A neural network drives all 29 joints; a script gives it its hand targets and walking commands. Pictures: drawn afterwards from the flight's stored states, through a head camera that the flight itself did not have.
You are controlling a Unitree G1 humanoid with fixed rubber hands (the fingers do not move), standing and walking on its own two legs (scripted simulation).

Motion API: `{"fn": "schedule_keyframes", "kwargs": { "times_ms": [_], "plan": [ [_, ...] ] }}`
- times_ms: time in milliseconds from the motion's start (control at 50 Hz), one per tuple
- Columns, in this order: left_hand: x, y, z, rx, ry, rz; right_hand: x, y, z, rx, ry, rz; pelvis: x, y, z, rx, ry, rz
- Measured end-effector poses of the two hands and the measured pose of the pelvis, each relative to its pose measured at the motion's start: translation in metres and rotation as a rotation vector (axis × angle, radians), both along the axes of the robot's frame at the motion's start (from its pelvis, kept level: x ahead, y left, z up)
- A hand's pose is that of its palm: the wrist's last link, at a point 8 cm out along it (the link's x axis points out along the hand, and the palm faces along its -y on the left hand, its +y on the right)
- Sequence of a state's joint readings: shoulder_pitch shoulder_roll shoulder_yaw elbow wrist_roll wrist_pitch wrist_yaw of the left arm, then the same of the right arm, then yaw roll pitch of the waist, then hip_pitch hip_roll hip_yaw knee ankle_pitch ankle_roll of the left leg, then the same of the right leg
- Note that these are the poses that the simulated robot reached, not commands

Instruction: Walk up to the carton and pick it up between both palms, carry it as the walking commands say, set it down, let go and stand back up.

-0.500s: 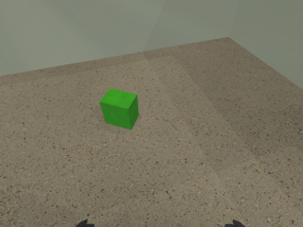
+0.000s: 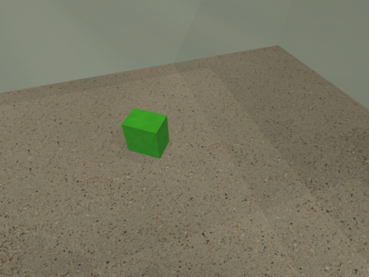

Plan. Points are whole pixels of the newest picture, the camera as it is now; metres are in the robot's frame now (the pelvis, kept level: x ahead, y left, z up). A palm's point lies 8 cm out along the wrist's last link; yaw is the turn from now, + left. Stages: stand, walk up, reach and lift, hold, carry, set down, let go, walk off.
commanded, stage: stand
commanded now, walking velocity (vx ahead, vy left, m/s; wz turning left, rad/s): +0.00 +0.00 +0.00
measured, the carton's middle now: (147, 133) +1.14 +0.29 -0.64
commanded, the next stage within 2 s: walk up in 1.02 s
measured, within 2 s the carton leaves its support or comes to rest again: neither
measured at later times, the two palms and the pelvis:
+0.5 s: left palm out of the picture +0.04 +0.23 -0.12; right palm out of the picture +0.04 -0.23 -0.13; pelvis +0.00 +0.00 +0.01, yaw +0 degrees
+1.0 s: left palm out of the picture -0.02 +0.21 -0.14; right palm out of the picture -0.02 -0.21 -0.14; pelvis +0.00 +0.00 +0.01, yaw +0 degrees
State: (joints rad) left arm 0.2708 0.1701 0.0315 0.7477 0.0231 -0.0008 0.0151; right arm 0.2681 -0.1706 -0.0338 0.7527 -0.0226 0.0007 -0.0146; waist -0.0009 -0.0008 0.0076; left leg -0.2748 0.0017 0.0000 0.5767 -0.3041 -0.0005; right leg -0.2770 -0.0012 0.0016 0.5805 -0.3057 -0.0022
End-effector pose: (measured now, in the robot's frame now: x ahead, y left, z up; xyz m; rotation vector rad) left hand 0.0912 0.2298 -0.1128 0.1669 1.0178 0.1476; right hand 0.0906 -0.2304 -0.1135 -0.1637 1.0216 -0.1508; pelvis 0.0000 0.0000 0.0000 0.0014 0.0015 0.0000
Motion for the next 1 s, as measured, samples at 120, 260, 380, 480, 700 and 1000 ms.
{"fn": "schedule_keyframes", "kwargs": {
  "times_ms": [120, 260, 380, 480, 700, 1000],
  "plan": [
    [-0.008, 0.001, -0.002, 0.001, 0.030, 0.011, -0.008, -0.001, -0.002, -0.001, 0.030, -0.011, 0.000, 0.000, 0.001, 0.000, -0.003, 0.000],
    [-0.021, 0.003, -0.006, 0.003, 0.074, 0.026, -0.021, -0.002, -0.006, -0.002, 0.074, -0.025, 0.000, 0.000, 0.003, 0.000, -0.007, 0.000],
    [-0.034, 0.003, -0.009, 0.003, 0.121, 0.040, -0.034, -0.003, -0.009, -0.002, 0.120, -0.039, 0.000, 0.000, 0.005, 0.000, -0.012, 0.000],
    [-0.046, 0.004, -0.011, 0.001, 0.166, 0.053, -0.046, -0.003, -0.011, 0.000, 0.163, -0.052, -0.001, 0.000, 0.006, 0.000, -0.016, 0.000],
    [-0.076, -0.001, -0.017, -0.014, 0.271, 0.078, -0.077, 0.003, -0.017, 0.014, 0.270, -0.075, -0.001, 0.000, 0.009, -0.001, -0.027, -0.001],
    [-0.107, -0.015, -0.023, -0.045, 0.370, 0.089, -0.106, 0.017, -0.022, 0.045, 0.366, -0.083, -0.004, 0.001, 0.011, -0.001, -0.034, -0.001]
  ]
}}
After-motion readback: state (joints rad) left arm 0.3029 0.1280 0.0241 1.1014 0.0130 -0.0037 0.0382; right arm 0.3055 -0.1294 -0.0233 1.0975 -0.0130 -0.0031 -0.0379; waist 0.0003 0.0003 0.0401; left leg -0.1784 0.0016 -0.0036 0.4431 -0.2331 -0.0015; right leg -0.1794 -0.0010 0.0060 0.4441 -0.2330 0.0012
